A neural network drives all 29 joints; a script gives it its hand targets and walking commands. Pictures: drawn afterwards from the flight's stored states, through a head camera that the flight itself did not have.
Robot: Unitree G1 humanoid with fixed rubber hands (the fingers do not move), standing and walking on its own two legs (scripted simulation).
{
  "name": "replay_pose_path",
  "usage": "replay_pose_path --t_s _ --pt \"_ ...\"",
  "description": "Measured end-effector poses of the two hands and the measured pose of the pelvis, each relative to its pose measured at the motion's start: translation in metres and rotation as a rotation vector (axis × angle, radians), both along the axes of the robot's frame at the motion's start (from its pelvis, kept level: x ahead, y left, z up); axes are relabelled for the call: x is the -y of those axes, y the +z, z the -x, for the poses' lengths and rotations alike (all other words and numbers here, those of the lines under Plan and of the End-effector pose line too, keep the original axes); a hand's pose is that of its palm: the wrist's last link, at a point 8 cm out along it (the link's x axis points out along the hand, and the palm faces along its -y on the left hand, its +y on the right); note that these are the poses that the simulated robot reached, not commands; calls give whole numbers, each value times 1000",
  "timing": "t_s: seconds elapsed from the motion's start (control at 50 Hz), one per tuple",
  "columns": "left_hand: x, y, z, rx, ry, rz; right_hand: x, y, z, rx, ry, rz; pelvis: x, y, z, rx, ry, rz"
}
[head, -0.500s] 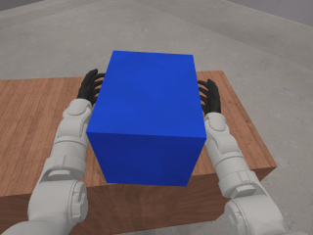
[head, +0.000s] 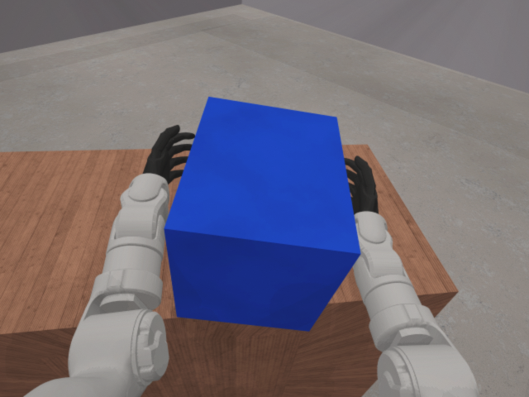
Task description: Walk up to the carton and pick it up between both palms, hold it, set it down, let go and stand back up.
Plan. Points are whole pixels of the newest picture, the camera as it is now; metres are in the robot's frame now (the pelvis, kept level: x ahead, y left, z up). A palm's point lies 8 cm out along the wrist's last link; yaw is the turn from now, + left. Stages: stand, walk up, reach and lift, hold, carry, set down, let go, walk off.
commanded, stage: reach and lift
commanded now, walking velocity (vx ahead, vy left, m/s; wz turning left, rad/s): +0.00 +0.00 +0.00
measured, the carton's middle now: (259, 214) +0.38 +0.00 +0.07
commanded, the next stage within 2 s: none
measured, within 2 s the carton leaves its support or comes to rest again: neither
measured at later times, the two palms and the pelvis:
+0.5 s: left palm (153, 156) +0.39 +0.15 +0.19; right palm (366, 184) +0.36 -0.16 +0.16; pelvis +0.01 +0.00 +0.00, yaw +0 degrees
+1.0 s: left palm (140, 145) +0.38 +0.16 +0.22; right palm (366, 162) +0.37 -0.15 +0.20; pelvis -0.01 +0.00 +0.00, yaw +0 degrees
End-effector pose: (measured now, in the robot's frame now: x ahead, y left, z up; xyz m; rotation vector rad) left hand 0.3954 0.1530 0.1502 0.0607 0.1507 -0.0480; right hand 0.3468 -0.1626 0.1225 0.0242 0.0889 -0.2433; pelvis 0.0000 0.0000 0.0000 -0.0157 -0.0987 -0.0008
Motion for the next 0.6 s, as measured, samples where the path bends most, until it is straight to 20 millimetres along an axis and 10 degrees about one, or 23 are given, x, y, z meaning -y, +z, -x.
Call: replay_pose_path --t_s 0.6 --pt "-2 43 12 11 79 -19 -1 40 -9 7 62 31 1 0 0 15 0 -1"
